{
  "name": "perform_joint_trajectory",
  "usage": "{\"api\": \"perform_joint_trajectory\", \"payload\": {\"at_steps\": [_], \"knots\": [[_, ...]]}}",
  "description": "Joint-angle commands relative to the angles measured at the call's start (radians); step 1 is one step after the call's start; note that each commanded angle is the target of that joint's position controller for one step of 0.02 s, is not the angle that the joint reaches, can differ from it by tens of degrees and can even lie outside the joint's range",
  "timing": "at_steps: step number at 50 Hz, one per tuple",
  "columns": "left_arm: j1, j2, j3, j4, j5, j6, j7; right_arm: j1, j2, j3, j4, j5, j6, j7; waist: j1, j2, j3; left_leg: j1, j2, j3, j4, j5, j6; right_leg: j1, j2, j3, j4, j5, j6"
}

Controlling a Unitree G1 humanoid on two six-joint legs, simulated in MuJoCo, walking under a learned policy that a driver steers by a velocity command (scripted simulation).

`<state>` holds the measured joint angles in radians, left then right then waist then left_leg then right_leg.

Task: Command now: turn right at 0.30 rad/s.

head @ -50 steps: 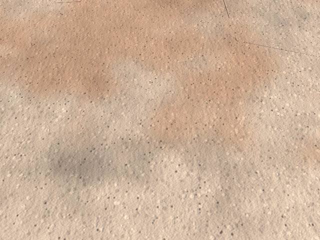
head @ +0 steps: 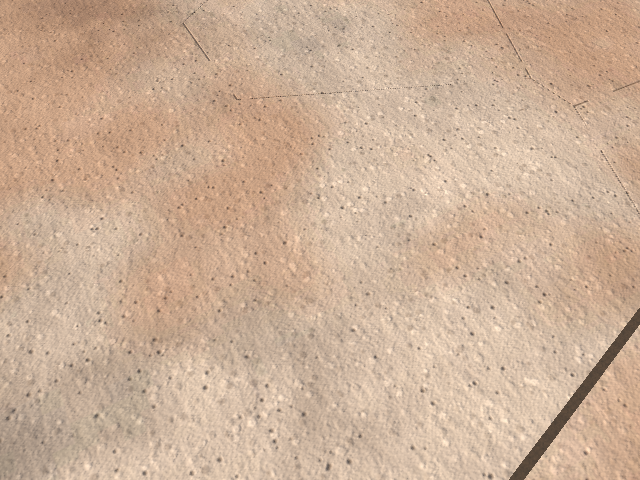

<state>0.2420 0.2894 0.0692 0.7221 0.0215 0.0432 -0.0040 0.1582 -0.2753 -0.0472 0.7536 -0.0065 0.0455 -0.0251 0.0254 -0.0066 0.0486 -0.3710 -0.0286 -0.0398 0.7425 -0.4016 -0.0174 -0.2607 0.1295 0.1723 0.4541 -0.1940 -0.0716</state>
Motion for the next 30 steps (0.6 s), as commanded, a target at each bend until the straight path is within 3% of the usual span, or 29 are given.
{"api": "perform_joint_trajectory", "payload": {"at_steps": [1, 2, 3, 4, 5, 6, 7, 8, 10, 14, 16, 17, 18, 19, 20, 21, 22, 30], "knots": [[-0.015, 0.145, 0.033, -0.051, -0.001, -0.004, 0.003, 0.044, -0.075, -0.011, -0.06, 0.006, -0.019, -0.007, -0.022, -0.113, -0.101, 0.097, -0.014, 0.021, -0.155, 0.036, 0.027, 0.071, -0.267, 0.271, -0.056, 0.363, -0.119], [-0.037, 0.136, 0.028, -0.051, -0.01, -0.002, 0.005, 0.078, -0.063, -0.007, -0.05, 0.003, -0.025, -0.01, -0.048, -0.099, -0.099, 0.182, -0.013, 0.027, -0.297, 0.129, 0.038, 0.035, -0.243, 0.264, -0.035, 0.318, -0.087], [-0.034, 0.112, 0.018, -0.051, -0.015, -0.005, 0.009, 0.088, -0.076, -0.007, -0.048, -0.007, -0.035, -0.017, -0.05, -0.06, -0.098, 0.272, 0.041, -0.03, -0.414, 0.212, 0.053, -0.028, -0.208, 0.25, -0.009, 0.187, -0.038], [0.009, 0.045, -0.002, -0.055, -0.013, -0.011, 0.009, 0.068, -0.132, -0.009, -0.066, -0.027, -0.044, -0.024, -0.018, 0.124, -0.115, 0.331, 0.251, -0.258, -0.519, 0.21, 0.096, -0.096, -0.114, 0.14, 0.134, -0.065, 0.017], [0.03, 0.071, 0.006, -0.055, -0.014, -0.008, 0.016, -0.001, -0.195, -0.016, -0.086, -0.024, -0.043, -0.015, 0.004, 0.217, -0.067, 0.22, 0.393, -0.418, -0.524, 0.389, 0.213, -0.149, 0.031, -0.018, 0.223, -0.338, 0.042], [0.022, 0.118, 0.018, -0.037, 0.002, -0.003, 0.019, 0.018, -0.157, -0.013, -0.075, -0.019, -0.046, -0.007, -0.013, 0.16, -0.065, 0.151, 0.402, -0.401, -0.506, 0.421, 0.279, -0.09, -0.024, -0.019, 0.366, -0.372, 0.056], [0.018, 0.113, 0.019, -0.022, -0.005, -0.001, 0.014, -0.014, -0.106, 0.004, -0.072, -0.011, -0.051, -0.001, 0.004, 0.12, -0.042, 0.132, 0.343, -0.329, -0.501, 0.426, 0.267, -0.076, -0.035, -0.013, 0.406, -0.323, 0.063], [0.023, 0.099, 0.017, -0.005, -0.008, 0.001, 0.009, -0.043, -0.088, 0.01, -0.071, -0.011, -0.052, 0.0, 0.015, 0.117, -0.031, 0.126, 0.28, -0.246, -0.489, 0.439, 0.233, -0.062, -0.039, -0.02, 0.423, -0.278, 0.076], [0.033, 0.079, 0.009, 0.013, -0.005, 0.005, -0.001, -0.037, -0.09, 0.012, -0.057, -0.012, -0.055, -0.006, 0.012, 0.164, -0.05, 0.198, 0.215, -0.162, -0.45, 0.553, 0.199, -0.067, -0.044, -0.05, 0.384, -0.253, 0.095], [-0.019, 0.039, -0.016, 0.034, -0.018, 0.009, 0.006, 0.035, -0.101, 0.008, -0.015, -0.012, -0.047, 0.002, -0.037, 0.167, -0.082, 0.292, 0.202, -0.151, -0.389, 0.618, 0.198, -0.005, -0.073, -0.129, 0.141, -0.246, 0.104], [0.001, 0.035, -0.021, 0.061, -0.022, 0.006, 0.015, 0.033, -0.109, 0.004, 0.001, -0.009, -0.04, 0.004, -0.019, 0.163, -0.082, 0.285, 0.186, -0.152, -0.359, 0.603, 0.174, 0.075, -0.073, -0.154, -0.055, -0.107, 0.09], [0.011, 0.039, -0.024, 0.075, -0.017, -0.001, 0.02, 0.035, -0.108, 0.003, 0.008, -0.006, -0.04, 0.003, -0.011, 0.144, -0.082, 0.246, 0.18, -0.152, -0.352, 0.582, 0.143, 0.153, -0.093, -0.132, -0.156, 0.031, 0.082], [0.005, 0.07, -0.021, 0.08, -0.005, -0.011, 0.027, 0.047, -0.096, 0.006, 0.009, -0.006, -0.046, 0.004, -0.02, 0.109, -0.1, 0.195, 0.173, -0.16, -0.355, 0.513, 0.107, 0.228, -0.146, -0.061, -0.165, 0.097, 0.071], [0.001, 0.115, -0.016, 0.082, 0.007, -0.02, 0.031, 0.06, -0.087, 0.006, 0.004, -0.006, -0.052, 0.011, -0.046, 0.035, -0.11, 0.152, 0.135, -0.125, -0.341, 0.429, 0.083, 0.265, -0.227, 0.01, -0.115, 0.223, 0.053], [-0.046, 0.106, -0.018, 0.102, -0.01, -0.024, 0.026, 0.06, -0.057, 0.013, 0.021, 0.003, -0.05, 0.013, -0.067, -0.078, -0.068, 0.202, 0.078, -0.073, -0.405, 0.295, 0.071, 0.14, -0.228, 0.01, -0.091, 0.187, 0.021], [-0.057, 0.066, -0.028, 0.1, -0.01, -0.03, 0.02, 0.036, -0.083, 0.009, 0.04, -0.004, -0.046, 0.009, -0.04, -0.052, -0.041, 0.233, 0.077, -0.069, -0.391, 0.272, 0.064, 0.097, -0.217, 0.01, -0.112, 0.12, 0.024], [-0.048, 0.061, -0.032, 0.114, -0.008, -0.036, 0.02, 0.024, -0.087, 0.005, 0.051, -0.006, -0.043, 0.008, -0.032, -0.043, -0.033, 0.243, 0.083, -0.07, -0.383, 0.288, 0.068, 0.084, -0.208, 0.002, -0.126, 0.089, 0.031], [-0.019, 0.064, -0.042, 0.218, -0.01, -0.044, 0.034, 0.051, -0.072, 0.009, 0.157, -0.003, -0.042, 0.007, -0.033, -0.015, -0.005, 0.237, 0.094, -0.078, -0.409, 0.302, 0.059, 0.093, -0.201, -0.004, -0.156, 0.053, 0.026]]}}
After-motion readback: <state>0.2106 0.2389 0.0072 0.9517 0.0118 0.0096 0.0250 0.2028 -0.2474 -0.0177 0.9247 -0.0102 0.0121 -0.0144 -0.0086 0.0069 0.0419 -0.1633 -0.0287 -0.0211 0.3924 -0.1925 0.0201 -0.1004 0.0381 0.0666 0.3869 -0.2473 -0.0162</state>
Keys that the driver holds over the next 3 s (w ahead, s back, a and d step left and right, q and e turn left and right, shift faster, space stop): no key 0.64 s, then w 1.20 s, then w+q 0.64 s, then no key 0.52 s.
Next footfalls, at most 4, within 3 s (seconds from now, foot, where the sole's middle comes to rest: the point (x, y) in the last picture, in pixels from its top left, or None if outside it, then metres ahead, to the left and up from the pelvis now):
0.08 left None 0.04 0.12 -0.78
0.36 right None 0.00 -0.10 -0.78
1.38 right None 0.41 -0.05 -0.78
1.92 left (303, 358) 0.73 0.10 -0.78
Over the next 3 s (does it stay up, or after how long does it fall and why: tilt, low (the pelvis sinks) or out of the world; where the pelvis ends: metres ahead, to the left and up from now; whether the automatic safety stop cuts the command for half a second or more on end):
stays up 1.01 0.07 0.00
